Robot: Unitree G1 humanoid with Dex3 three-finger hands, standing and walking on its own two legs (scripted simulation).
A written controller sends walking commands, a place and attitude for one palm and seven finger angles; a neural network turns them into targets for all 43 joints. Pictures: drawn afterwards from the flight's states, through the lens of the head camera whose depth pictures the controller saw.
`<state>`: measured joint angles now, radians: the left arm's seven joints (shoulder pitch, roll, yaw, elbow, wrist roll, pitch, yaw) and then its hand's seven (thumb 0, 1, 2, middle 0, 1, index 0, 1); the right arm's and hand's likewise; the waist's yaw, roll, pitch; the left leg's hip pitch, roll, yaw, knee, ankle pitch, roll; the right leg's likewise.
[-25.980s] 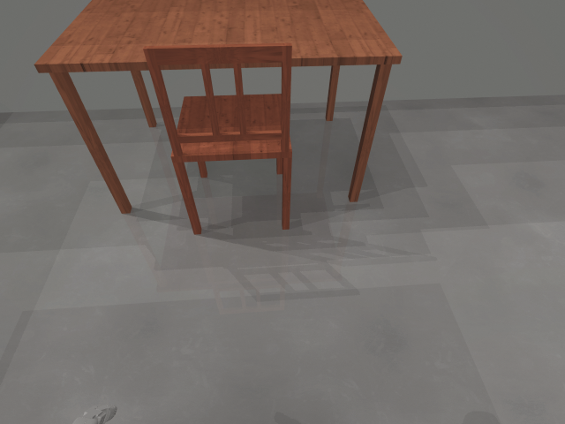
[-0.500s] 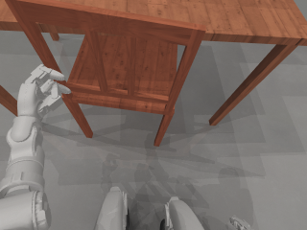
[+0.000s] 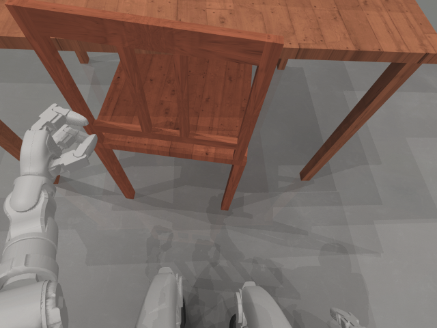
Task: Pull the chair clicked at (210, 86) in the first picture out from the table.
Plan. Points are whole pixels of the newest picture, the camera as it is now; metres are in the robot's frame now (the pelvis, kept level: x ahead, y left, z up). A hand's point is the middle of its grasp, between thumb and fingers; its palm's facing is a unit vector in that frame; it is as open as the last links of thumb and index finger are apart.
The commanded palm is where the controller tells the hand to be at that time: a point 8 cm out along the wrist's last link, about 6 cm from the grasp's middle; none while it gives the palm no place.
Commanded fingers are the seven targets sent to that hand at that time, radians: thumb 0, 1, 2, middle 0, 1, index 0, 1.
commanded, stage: open the thumb and straighten the fingers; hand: left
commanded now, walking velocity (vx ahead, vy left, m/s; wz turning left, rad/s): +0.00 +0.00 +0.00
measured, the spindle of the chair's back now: (138, 94) +0.56 +0.17 +0.01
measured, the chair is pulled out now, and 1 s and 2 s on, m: -0.05 -0.05 -0.05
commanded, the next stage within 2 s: draw the fingers out of the gap in 0.54 s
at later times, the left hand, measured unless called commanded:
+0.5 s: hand (77, 155) +0.41 +0.25 +0.02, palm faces +0.06 -1.00 -0.08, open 16.8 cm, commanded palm +0.39 +0.29 +0.02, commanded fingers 0.00 -0.55 0.20 0.00 0.00 0.00 0.00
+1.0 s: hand (62, 190) +0.35 +0.26 +0.01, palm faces +0.06 -1.00 -0.07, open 17.5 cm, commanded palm +0.33 +0.30 +0.02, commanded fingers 0.00 -0.55 0.20 0.00 0.00 0.00 0.00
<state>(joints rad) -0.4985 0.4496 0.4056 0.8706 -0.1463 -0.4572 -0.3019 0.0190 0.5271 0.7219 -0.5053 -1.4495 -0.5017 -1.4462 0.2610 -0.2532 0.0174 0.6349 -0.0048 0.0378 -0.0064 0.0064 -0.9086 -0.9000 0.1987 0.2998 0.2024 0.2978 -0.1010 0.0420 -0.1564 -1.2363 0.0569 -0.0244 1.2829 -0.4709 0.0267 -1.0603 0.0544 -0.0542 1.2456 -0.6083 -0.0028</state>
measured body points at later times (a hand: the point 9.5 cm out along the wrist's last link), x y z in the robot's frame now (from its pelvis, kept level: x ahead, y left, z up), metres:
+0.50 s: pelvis +0.00 +0.00 -0.01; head +0.13 +0.02 +0.42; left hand +0.40 +0.31 +0.02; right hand +0.09 -0.27 -0.12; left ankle +0.06 +0.10 -0.62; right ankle -0.01 -0.13 -0.62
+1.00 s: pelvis +0.00 +0.01 +0.00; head +0.12 +0.04 +0.44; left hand +0.34 +0.32 +0.02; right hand +0.12 -0.25 -0.10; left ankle +0.06 +0.10 -0.62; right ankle -0.01 -0.13 -0.62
